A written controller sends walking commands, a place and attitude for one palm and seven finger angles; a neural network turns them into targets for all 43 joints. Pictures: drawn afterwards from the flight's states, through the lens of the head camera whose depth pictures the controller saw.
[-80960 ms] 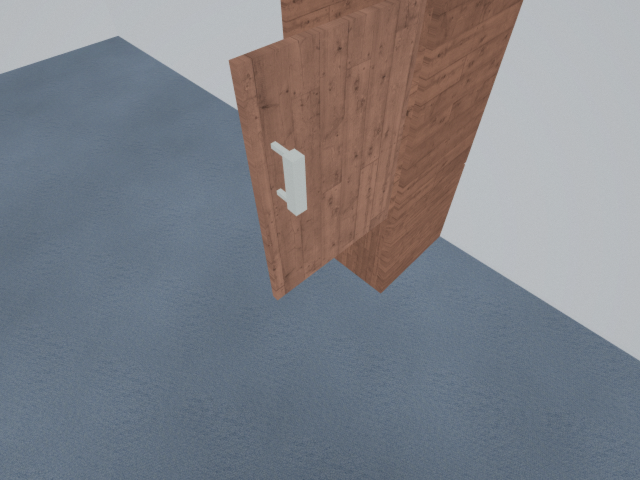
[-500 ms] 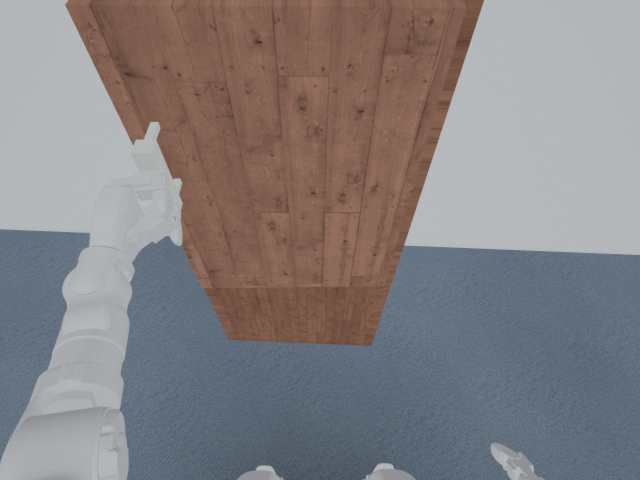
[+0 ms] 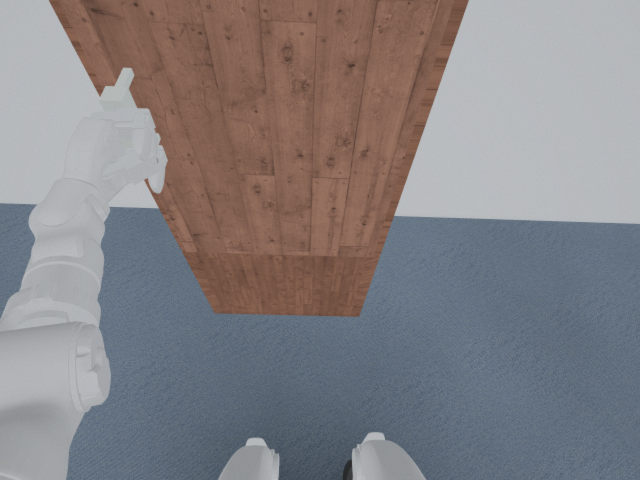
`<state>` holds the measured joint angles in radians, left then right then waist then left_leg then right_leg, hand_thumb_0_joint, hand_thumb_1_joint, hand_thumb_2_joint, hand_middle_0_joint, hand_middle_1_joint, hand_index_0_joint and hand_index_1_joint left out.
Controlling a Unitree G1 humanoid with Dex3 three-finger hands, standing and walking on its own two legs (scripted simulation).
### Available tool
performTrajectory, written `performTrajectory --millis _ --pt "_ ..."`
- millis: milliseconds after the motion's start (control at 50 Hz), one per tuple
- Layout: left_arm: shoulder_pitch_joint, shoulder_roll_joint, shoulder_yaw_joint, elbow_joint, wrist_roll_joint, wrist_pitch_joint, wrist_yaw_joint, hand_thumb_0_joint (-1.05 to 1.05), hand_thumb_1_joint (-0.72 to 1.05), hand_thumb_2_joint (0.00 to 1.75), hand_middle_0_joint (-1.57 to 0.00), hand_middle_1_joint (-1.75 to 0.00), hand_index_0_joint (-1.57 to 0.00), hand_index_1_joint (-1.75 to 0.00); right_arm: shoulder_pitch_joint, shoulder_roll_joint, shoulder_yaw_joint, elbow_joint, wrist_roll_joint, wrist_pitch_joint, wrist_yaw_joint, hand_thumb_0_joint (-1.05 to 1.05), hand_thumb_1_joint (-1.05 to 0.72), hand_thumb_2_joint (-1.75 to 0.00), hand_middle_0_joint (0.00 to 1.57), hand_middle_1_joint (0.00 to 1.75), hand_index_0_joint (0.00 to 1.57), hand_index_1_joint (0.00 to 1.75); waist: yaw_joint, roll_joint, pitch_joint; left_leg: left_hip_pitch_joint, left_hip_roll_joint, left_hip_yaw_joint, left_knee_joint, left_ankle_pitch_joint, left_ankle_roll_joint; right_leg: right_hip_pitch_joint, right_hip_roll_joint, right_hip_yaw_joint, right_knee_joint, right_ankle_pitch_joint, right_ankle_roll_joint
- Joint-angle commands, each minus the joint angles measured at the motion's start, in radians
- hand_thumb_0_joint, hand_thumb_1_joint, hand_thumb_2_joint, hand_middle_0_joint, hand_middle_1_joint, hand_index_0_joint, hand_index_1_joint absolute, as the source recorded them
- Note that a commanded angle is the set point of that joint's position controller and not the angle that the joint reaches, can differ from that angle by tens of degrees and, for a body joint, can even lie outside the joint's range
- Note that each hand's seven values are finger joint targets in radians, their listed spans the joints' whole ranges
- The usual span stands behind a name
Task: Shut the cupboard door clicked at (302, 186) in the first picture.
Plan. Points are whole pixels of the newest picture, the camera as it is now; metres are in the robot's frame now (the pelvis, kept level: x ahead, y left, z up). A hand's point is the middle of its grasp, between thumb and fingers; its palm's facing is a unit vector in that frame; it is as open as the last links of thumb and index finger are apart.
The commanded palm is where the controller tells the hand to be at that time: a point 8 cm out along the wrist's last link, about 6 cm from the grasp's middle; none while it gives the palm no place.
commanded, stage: push the door shut along its arc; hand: left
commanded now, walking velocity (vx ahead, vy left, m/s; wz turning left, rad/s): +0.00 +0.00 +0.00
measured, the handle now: (137, 122) +0.55 +0.23 +0.10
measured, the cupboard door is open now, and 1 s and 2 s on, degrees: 0 0 0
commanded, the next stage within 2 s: pull the fist back off the door in 0.10 s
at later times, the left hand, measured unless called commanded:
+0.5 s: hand (160, 155) +0.48 +0.18 +0.11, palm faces +0.04 -1.00 -0.02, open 3.3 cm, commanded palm +0.47 +0.22 +0.10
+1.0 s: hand (170, 186) +0.44 +0.17 +0.10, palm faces +0.02 -1.00 -0.01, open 3.1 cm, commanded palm +0.40 +0.23 +0.10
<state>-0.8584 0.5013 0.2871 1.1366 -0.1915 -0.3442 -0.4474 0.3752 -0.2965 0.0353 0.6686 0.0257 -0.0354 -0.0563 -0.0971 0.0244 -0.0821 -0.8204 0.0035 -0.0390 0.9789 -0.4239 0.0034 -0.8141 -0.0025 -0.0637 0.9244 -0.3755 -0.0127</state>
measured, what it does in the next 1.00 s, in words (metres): stands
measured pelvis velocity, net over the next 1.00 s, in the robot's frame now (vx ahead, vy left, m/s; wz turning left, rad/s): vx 0.01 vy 0.01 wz -0.05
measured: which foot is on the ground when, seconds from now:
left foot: down 0.00-1.00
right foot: down 0.00-1.00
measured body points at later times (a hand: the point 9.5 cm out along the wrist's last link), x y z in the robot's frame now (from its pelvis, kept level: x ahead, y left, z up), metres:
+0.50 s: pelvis -0.04 +0.00 -0.02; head +0.06 +0.02 +0.42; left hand +0.47 +0.24 +0.12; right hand +0.02 -0.26 -0.12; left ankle +0.03 +0.11 -0.68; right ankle +0.04 -0.12 -0.68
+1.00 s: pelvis +0.01 +0.01 +0.01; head +0.08 +0.01 +0.46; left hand +0.44 +0.23 +0.10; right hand +0.06 -0.25 -0.10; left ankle +0.03 +0.12 -0.68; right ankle +0.04 -0.12 -0.68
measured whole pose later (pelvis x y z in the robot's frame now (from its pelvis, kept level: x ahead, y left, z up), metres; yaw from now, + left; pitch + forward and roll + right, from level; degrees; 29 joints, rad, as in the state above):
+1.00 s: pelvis +0.01 +0.01 +0.01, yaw -3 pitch +13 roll -1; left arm -0.52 0.30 0.30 0.76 -0.16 -0.33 -0.14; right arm 0.39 -0.27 0.02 0.59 0.01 -0.04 -0.02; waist -0.09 0.03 -0.09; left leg -0.71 0.01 0.02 0.91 -0.42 0.03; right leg -0.73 0.02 0.01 0.86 -0.35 0.01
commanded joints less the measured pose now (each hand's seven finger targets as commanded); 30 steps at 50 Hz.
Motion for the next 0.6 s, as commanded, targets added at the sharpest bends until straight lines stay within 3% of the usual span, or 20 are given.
performTrajectory --millis 0,20,60,80,140,180,200,240,280,300,340,380,420,480,500,520,540,580 --pt "-0.671 0.151 -0.057 -0.191 0.010 -0.025 0.003 0.00 0.90 0.90 -1.30 -1.50 -1.30 -1.50 0.094 -0.163 -0.060 -0.070 0.005 -0.049 -0.022 0.00 -0.90 -0.90 0.20 0.30 0.20 0.30 -0.135 0.080 -0.353 0.198 0.002 -0.031 -0.136 0.033 0.029 0.065 0.022 0.060 -0.139 0.034 -0.008" --pt "-0.690 0.142 -0.062 -0.202 0.005 -0.026 0.001 0.00 0.90 0.90 -1.30 -1.50 -1.30 -1.50 0.095 -0.163 -0.058 -0.071 0.003 -0.057 -0.023 0.00 -0.90 -0.90 0.20 0.30 0.20 0.30 -0.139 0.104 -0.356 0.199 -0.002 -0.030 -0.129 0.023 0.032 0.049 0.022 0.059 -0.135 0.024 -0.011" --pt "-0.708 0.180 -0.056 -0.162 0.009 -0.013 0.002 0.00 0.90 0.90 -1.30 -1.50 -1.30 -1.50 0.096 -0.173 -0.053 -0.059 0.008 -0.065 -0.026 0.00 -0.90 -0.90 0.20 0.30 0.20 0.30 -0.149 0.081 -0.337 0.154 0.004 -0.033 -0.126 -0.040 0.032 0.029 0.021 0.066 -0.138 -0.024 -0.005" --pt "-0.713 0.160 -0.076 -0.150 0.009 -0.005 -0.001 0.00 0.90 0.90 -1.30 -1.50 -1.30 -1.50 0.089 -0.171 -0.048 -0.059 0.011 -0.073 -0.028 0.00 -0.90 -0.90 0.20 0.30 0.20 0.30 -0.156 0.073 -0.322 0.128 0.004 -0.030 -0.126 -0.077 0.034 0.023 0.020 0.069 -0.141 -0.055 -0.004" --pt "-0.757 0.178 -0.078 -0.172 0.009 -0.004 -0.011 0.00 0.90 0.90 -1.30 -1.50 -1.30 -1.50 0.092 -0.178 -0.047 -0.052 0.014 -0.097 -0.033 0.00 -0.90 -0.90 0.20 0.30 0.20 0.30 -0.155 0.126 -0.373 0.152 0.008 -0.039 -0.121 -0.086 0.031 -0.003 0.020 0.062 -0.121 -0.062 -0.008" --pt "-0.746 0.147 -0.097 -0.145 0.004 0.014 -0.011 0.00 0.90 0.90 -1.30 -1.50 -1.30 -1.50 0.087 -0.178 -0.042 -0.050 0.017 -0.111 -0.034 0.00 -0.90 -0.90 0.20 0.30 0.20 0.30 -0.163 0.115 -0.336 0.124 0.009 -0.039 -0.124 -0.143 0.032 -0.032 0.020 0.063 -0.126 -0.095 -0.006" --pt "-0.758 0.183 0.081 -0.144 -0.067 0.031 0.139 0.00 0.90 0.90 -1.30 -1.50 -1.30 -1.50 0.090 -0.162 -0.043 -0.065 0.002 -0.114 -0.038 0.00 -0.90 -0.90 0.20 0.30 0.20 0.30 -0.103 0.089 -0.332 0.075 0.006 -0.074 -0.146 -0.195 0.021 -0.026 0.016 0.058 -0.126 -0.107 -0.001" --pt "-0.714 0.137 0.056 -0.137 -0.029 0.040 0.277 0.00 0.90 0.90 -1.30 -1.50 -1.30 -1.50 0.095 -0.157 -0.041 -0.074 -0.008 -0.119 -0.023 0.00 -0.90 -0.90 0.20 0.30 0.20 0.30 -0.120 0.058 -0.354 0.076 0.005 -0.079 -0.159 -0.224 0.019 -0.019 0.016 0.046 -0.117 -0.110 0.011" --pt "-0.698 0.100 0.017 -0.127 0.019 0.044 0.336 0.00 0.90 0.90 -1.30 -1.50 -1.30 -1.50 0.103 -0.156 -0.046 -0.075 -0.015 -0.114 -0.011 0.00 -0.90 -0.90 0.20 0.30 0.20 0.30 -0.137 0.032 -0.336 0.061 -0.001 -0.059 -0.154 -0.232 0.022 -0.012 0.014 0.050 -0.128 -0.123 0.016" --pt "-0.701 0.133 0.019 -0.124 0.046 0.042 0.349 0.00 0.90 0.90 -1.30 -1.50 -1.30 -1.50 0.108 -0.159 -0.046 -0.076 -0.017 -0.110 -0.006 0.00 -0.90 -0.90 0.20 0.30 0.20 0.30 -0.134 0.035 -0.337 0.043 -0.006 -0.048 -0.148 -0.225 0.022 0.005 0.013 0.056 -0.131 -0.129 0.015" --pt "-0.713 0.174 0.013 -0.121 0.092 0.028 0.349 0.00 0.90 0.90 -1.30 -1.50 -1.30 -1.50 0.114 -0.160 -0.045 -0.082 -0.019 -0.101 -0.001 0.00 -0.90 -0.90 0.20 0.30 0.20 0.30 -0.139 0.036 -0.365 0.031 -0.011 -0.033 -0.131 -0.196 0.027 0.031 0.013 0.065 -0.132 -0.133 0.012" --pt "-0.714 0.152 -0.022 -0.102 0.109 0.021 0.326 0.00 0.90 0.90 -1.30 -1.50 -1.30 -1.50 0.111 -0.157 -0.043 -0.088 -0.018 -0.098 0.005 0.00 -0.90 -0.90 0.20 0.30 0.20 0.30 -0.144 0.039 -0.328 0.026 -0.012 -0.029 -0.133 -0.203 0.026 0.023 0.015 0.068 -0.139 -0.143 0.008" --pt "-0.699 0.200 0.006 -0.079 0.111 0.015 0.307 0.00 0.90 0.90 -1.30 -1.50 -1.30 -1.50 0.108 -0.163 -0.040 -0.095 -0.019 -0.094 0.004 0.00 -0.90 -0.90 0.20 0.30 0.20 0.30 -0.138 0.028 -0.315 -0.005 -0.015 -0.026 -0.120 -0.204 0.030 0.026 0.016 0.076 -0.140 -0.161 0.004" --pt "-0.686 0.217 0.018 -0.085 0.107 0.005 0.280 0.00 0.90 0.90 -1.30 -1.50 -1.30 -1.50 0.102 -0.163 -0.044 -0.103 -0.018 -0.092 0.009 0.00 -0.90 -0.90 0.20 0.30 0.20 0.30 -0.123 0.053 -0.339 -0.003 -0.013 -0.024 -0.117 -0.203 0.027 0.030 0.013 0.080 -0.131 -0.169 0.002" --pt "-0.681 0.190 -0.002 -0.096 0.102 0.003 0.272 0.00 0.90 0.90 -1.30 -1.50 -1.30 -1.50 0.101 -0.159 -0.042 -0.110 -0.017 -0.092 0.012 0.00 -0.90 -0.90 0.20 0.30 0.20 0.30 -0.120 0.071 -0.335 0.008 -0.014 -0.026 -0.124 -0.207 0.025 0.026 0.013 0.075 -0.128 -0.164 0.000" --pt "-0.655 0.202 0.025 -0.096 0.096 -0.001 0.271 0.00 0.90 0.90 -1.30 -1.50 -1.30 -1.50 0.101 -0.159 -0.046 -0.116 -0.020 -0.092 0.013 0.00 -0.90 -0.90 0.20 0.30 0.20 0.30 -0.108 0.069 -0.349 0.016 -0.015 -0.027 -0.121 -0.201 0.027 0.031 0.014 0.074 -0.125 -0.162 -0.002" --pt "-0.643 0.218 0.037 -0.105 0.093 -0.002 0.269 0.00 0.90 0.90 -1.30 -1.50 -1.30 -1.50 0.103 -0.161 -0.045 -0.117 -0.019 -0.089 0.015 0.00 -0.90 -0.90 0.20 0.30 0.20 0.30 -0.100 0.063 -0.359 0.011 -0.013 -0.025 -0.124 -0.199 0.027 0.043 0.013 0.076 -0.125 -0.163 0.000" --pt "-0.590 0.191 0.034 -0.104 0.081 0.004 0.263 0.00 0.90 0.90 -1.30 -1.50 -1.30 -1.50 0.101 -0.159 -0.050 -0.124 -0.018 -0.085 0.017 0.00 -0.90 -0.90 0.20 0.30 0.20 0.30 -0.093 0.024 -0.349 0.001 -0.014 -0.017 -0.125 -0.196 0.029 0.059 0.012 0.080 -0.136 -0.178 0.003"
